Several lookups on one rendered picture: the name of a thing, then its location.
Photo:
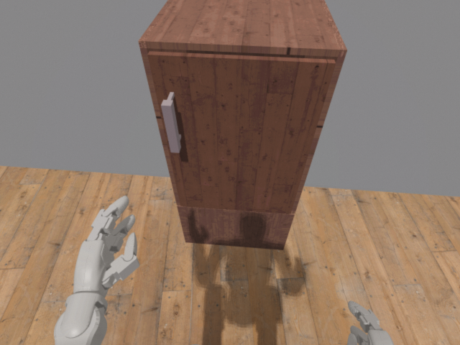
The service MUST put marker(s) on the robot right hand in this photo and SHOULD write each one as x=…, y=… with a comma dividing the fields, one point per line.
x=370, y=324

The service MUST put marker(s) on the robot left hand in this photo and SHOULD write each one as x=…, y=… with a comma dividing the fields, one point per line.
x=97, y=251

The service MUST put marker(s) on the cupboard door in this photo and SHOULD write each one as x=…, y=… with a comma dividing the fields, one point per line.
x=246, y=123

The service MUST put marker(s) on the left robot forearm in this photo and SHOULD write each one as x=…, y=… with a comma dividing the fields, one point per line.
x=83, y=322

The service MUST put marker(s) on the handle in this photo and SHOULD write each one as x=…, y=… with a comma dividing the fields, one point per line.
x=168, y=112

